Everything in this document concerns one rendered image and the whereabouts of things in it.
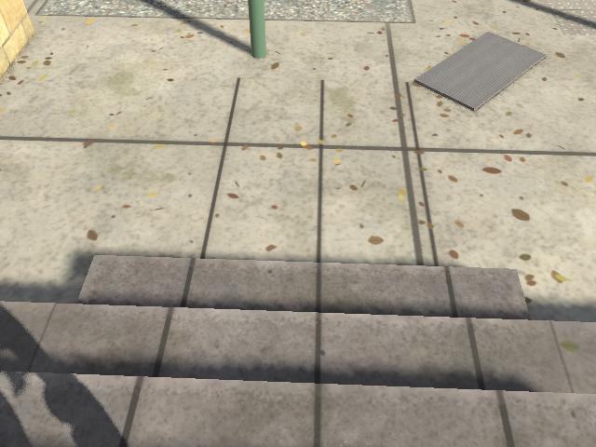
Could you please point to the stairs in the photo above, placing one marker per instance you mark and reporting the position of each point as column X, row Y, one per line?
column 190, row 352

